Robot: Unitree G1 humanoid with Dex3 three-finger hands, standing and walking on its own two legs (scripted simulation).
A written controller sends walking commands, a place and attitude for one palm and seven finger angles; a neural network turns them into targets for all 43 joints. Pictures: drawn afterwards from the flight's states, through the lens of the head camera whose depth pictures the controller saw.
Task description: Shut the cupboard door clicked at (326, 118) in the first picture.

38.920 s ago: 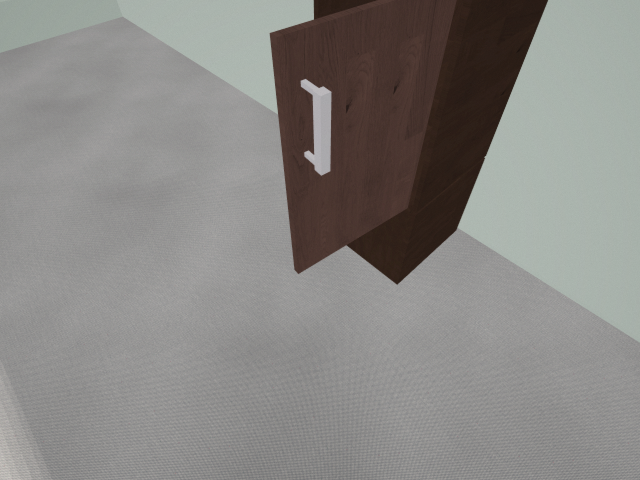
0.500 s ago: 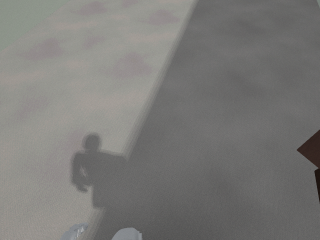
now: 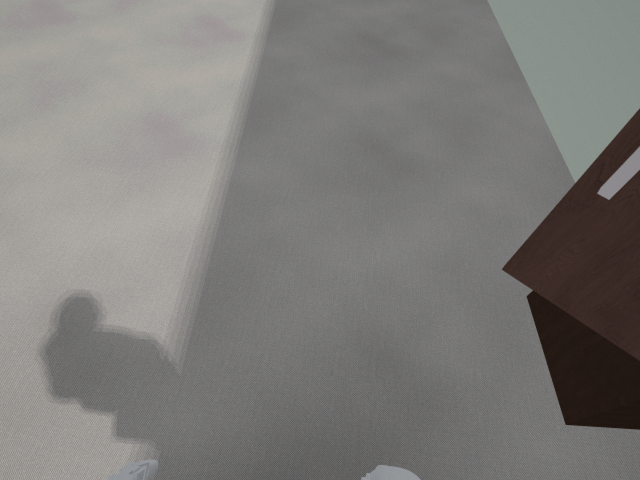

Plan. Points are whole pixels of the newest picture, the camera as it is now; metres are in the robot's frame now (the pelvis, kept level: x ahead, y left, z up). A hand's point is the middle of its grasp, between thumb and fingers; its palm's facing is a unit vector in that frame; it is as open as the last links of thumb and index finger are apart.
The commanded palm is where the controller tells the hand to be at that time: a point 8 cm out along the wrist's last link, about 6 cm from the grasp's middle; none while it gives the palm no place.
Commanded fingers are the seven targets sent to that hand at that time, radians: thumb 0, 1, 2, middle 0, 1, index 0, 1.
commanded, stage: turn to face it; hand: left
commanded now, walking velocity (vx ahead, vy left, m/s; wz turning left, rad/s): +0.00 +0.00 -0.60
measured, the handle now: out of the picture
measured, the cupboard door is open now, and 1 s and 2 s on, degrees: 51 51 51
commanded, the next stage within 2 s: take the last steps up to it in 0.98 s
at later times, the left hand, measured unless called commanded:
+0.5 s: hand (211, 456) +0.16 +0.16 -0.19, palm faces -0.25 -0.95 -0.19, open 7.4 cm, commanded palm none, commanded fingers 0.00 0.90 0.90 -0.20 -0.30 -0.20 -0.30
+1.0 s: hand (270, 415) +0.22 +0.08 -0.16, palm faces -0.50 -0.83 -0.24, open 7.4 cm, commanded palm none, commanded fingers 0.00 0.90 0.90 -0.20 -0.30 -0.20 -0.30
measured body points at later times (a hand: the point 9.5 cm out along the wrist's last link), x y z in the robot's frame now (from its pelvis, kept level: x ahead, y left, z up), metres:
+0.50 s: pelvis +0.04 -0.01 -0.02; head +0.08 +0.00 +0.43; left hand +0.18 +0.21 -0.17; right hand +0.05 -0.29 -0.14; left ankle +0.09 +0.10 -0.75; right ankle -0.01 -0.14 -0.74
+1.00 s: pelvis +0.04 -0.04 -0.01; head +0.07 -0.07 +0.44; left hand +0.25 +0.13 -0.14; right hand -0.07 -0.28 -0.16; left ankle +0.08 +0.08 -0.68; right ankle -0.03 -0.13 -0.74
